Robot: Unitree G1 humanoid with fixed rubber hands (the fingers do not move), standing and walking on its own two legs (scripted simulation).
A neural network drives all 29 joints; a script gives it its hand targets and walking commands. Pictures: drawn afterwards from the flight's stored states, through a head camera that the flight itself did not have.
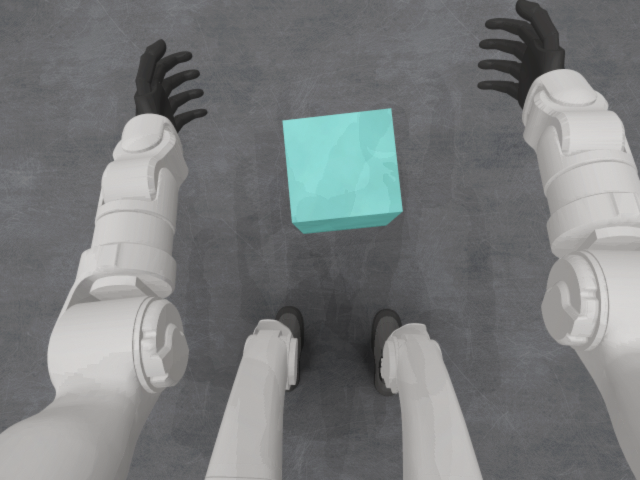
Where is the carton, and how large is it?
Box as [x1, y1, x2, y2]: [283, 108, 402, 233]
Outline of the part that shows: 390,108 283,120 292,222 303,233 385,225 402,211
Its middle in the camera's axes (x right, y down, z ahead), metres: +0.05 -0.14 +0.86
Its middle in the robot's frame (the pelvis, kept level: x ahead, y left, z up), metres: +0.53 +0.01 -0.52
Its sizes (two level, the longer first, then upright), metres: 0.210 0.200 0.250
